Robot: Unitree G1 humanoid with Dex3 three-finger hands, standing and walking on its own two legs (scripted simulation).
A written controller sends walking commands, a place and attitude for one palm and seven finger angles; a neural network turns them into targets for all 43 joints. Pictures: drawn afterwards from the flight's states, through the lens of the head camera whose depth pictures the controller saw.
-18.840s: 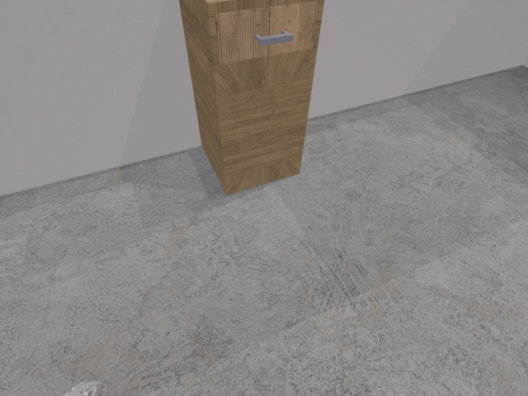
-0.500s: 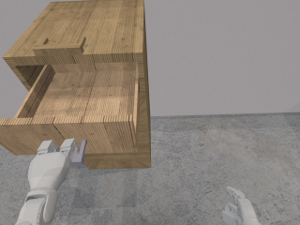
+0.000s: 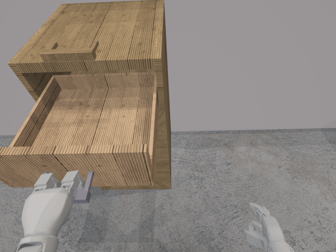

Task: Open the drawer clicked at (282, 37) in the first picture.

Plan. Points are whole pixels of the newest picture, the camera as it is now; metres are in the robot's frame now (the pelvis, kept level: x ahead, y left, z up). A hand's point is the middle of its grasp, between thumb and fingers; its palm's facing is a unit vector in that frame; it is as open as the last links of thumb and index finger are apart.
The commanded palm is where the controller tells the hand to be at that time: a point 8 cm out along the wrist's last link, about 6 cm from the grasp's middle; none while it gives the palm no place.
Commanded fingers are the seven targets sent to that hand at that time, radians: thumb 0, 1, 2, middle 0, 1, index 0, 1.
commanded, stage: pull the drawer open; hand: left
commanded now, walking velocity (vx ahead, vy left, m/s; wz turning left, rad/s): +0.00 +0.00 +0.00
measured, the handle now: (64, 186) +0.24 +0.26 +0.04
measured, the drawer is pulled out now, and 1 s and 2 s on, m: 0.28 0.30 0.30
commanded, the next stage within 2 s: open the thumb to release the handle in 0.50 s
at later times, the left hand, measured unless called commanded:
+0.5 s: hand (59, 224) +0.17 +0.25 +0.02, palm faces +0.02 -0.06 -1.00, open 5.4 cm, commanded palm +0.12 +0.26 +0.07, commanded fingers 0.00 0.90 0.90 -0.40 -1.35 -0.40 -1.35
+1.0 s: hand (57, 224) +0.17 +0.26 +0.02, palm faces +0.03 -0.07 -1.00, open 10.1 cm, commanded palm +0.14 +0.26 +0.07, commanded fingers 0.00 -0.50 0.30 -0.30 -1.20 -0.30 -1.20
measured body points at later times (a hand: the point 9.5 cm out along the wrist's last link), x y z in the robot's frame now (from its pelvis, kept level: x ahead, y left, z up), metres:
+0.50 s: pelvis +0.00 +0.00 -0.01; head +0.03 -0.02 +0.44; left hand +0.16 +0.25 +0.07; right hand +0.20 -0.23 -0.11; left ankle -0.04 +0.11 -0.71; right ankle +0.00 -0.11 -0.71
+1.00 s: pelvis -0.02 -0.01 +0.00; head +0.01 -0.03 +0.45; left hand +0.16 +0.26 +0.08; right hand +0.21 -0.22 -0.10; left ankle -0.04 +0.11 -0.71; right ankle +0.00 -0.11 -0.71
